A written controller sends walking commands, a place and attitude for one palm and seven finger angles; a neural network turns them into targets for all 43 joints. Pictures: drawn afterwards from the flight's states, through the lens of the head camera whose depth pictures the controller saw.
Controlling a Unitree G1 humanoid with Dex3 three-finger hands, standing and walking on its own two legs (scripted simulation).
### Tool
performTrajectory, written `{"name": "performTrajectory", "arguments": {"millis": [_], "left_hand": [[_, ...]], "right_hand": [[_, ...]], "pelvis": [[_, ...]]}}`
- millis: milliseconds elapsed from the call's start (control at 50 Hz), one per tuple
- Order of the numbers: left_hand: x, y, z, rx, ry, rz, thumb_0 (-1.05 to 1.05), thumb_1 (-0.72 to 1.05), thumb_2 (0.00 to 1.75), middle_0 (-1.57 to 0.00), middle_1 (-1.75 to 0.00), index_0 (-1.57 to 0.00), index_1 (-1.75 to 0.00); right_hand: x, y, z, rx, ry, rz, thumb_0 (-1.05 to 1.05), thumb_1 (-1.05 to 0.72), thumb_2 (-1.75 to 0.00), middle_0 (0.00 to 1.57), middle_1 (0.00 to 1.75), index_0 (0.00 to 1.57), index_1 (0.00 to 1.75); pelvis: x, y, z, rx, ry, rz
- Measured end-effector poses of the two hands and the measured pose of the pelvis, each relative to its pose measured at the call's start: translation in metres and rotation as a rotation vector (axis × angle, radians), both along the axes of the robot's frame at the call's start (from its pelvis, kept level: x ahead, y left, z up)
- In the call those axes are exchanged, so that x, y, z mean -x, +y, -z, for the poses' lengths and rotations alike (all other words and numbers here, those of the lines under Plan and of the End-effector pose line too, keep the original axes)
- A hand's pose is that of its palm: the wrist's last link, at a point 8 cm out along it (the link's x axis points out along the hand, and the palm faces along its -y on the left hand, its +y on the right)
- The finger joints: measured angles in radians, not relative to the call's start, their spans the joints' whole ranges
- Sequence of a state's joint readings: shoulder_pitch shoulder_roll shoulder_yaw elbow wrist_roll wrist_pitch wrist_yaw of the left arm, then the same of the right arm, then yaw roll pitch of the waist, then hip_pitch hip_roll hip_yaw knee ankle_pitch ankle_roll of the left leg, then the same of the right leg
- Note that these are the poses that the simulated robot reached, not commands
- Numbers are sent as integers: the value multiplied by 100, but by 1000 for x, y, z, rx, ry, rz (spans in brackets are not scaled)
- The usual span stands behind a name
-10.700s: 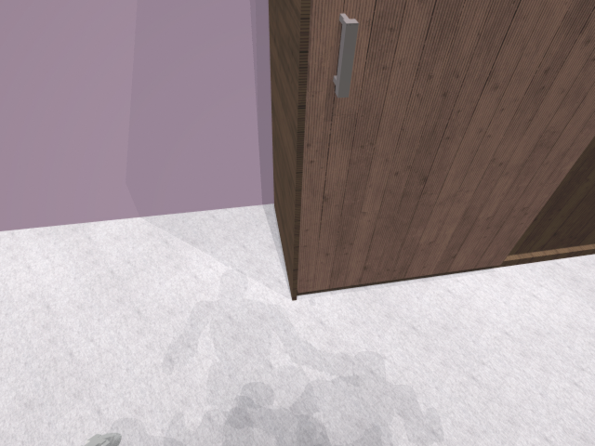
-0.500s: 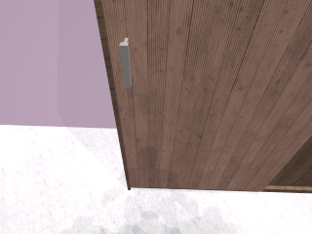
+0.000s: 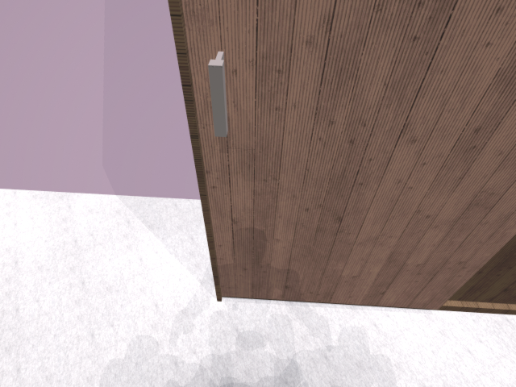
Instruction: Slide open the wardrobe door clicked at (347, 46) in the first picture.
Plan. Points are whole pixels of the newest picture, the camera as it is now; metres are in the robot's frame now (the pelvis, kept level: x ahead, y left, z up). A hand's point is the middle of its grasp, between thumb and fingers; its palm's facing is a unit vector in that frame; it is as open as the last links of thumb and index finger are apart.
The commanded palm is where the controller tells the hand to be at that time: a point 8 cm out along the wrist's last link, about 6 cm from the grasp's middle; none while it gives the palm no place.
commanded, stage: look again from close up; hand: left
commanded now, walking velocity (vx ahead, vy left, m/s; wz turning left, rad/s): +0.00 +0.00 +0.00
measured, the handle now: (220, 94) +0.57 +0.11 +0.18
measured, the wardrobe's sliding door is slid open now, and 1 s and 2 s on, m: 0.00 0.00 0.00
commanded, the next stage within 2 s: none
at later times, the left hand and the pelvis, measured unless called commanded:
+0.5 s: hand out of the picture +0.06 +0.22 -0.16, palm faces -0.02 -0.96 -0.29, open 7.4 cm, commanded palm none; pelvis +0.00 +0.00 +0.00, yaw +0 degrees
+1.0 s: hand out of the picture +0.06 +0.22 -0.16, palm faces -0.03 -0.96 -0.28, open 7.4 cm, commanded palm none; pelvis +0.01 +0.00 +0.00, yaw +0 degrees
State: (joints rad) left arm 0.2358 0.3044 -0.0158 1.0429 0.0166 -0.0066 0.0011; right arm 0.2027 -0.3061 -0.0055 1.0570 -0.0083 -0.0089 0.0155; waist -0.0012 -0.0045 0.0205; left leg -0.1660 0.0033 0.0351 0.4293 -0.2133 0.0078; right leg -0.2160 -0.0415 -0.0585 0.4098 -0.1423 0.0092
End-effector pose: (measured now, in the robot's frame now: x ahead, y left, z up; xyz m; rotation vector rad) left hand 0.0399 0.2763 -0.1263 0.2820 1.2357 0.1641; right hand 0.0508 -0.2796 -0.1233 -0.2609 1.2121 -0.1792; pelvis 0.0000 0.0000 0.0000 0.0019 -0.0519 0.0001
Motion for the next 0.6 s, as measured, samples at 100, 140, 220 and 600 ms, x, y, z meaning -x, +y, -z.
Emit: {"name": "performTrajectory", "arguments": {"millis": [100, 140, 220, 600], "left_hand": [[2, -4, 1, 7, 12, -7, 1, 90, 90, -20, -30, -20, -30], [1, -5, 2, 9, 13, -8, 1, 90, 90, -20, -30, -20, -30], [-1, -6, 1, 10, 9, -8, 1, 90, 90, -20, -30, -20, -30], [-12, -6, -1, 6, -10, -4, 0, 90, 90, -20, -30, -20, -30]], "right_hand": [[-1, 3, 1, -8, 11, 4, 1, -91, -90, 20, 29, 20, 30], [-1, 3, 1, -10, 13, 5, 1, -91, -90, 20, 29, 20, 30], [-2, 4, 1, -12, 15, 8, 1, -91, -90, 20, 29, 20, 30], [3, 0, 0, -5, 33, 20, 1, -91, -90, 20, 29, 20, 30]], "pelvis": [[-2, 0, -1, 0, -2, -1], [-2, -1, -1, 0, -3, -1], [-3, -1, -2, 1, -4, -2], [-5, -3, -3, 0, -6, -2]]}}
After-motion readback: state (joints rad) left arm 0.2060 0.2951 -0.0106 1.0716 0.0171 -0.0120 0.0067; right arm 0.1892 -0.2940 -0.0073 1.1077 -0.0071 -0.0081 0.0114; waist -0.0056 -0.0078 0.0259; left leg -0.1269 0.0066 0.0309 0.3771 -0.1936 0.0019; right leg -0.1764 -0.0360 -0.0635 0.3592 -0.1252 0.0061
